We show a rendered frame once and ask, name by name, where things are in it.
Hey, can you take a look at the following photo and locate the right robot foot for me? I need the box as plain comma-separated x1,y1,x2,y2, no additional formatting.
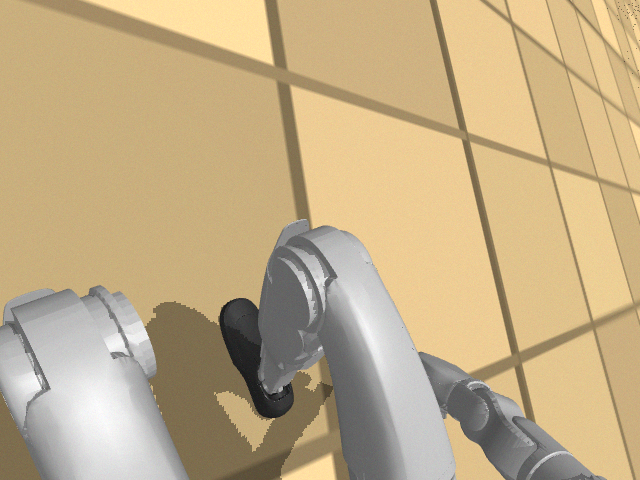
220,298,294,418

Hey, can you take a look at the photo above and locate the right robot hand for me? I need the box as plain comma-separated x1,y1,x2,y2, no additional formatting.
418,352,472,419

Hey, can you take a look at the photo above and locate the right robot arm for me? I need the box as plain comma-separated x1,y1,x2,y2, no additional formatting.
447,378,607,480

